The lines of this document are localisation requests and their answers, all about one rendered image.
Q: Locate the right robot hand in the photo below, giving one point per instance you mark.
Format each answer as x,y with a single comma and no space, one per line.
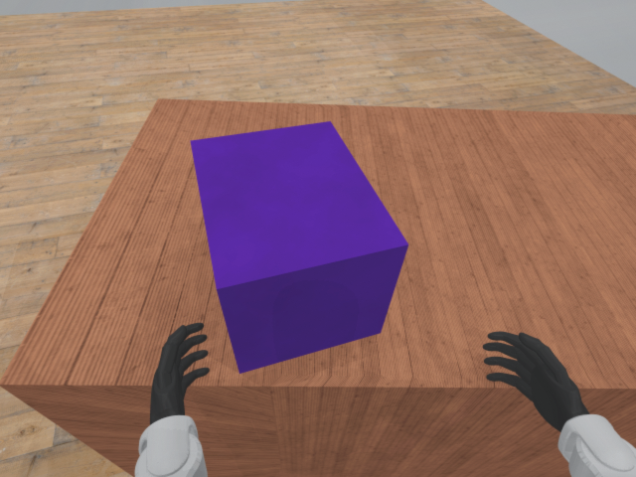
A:
541,376

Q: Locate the left robot hand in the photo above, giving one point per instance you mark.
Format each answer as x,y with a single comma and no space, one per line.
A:
169,385

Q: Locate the pedestal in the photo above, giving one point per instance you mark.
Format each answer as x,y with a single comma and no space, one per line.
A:
516,221

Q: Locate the left robot forearm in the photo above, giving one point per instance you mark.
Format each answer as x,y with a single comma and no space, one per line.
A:
170,447

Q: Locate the right robot forearm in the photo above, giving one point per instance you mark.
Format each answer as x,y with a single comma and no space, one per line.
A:
593,448

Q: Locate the carton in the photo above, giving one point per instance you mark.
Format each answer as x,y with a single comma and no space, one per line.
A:
304,253

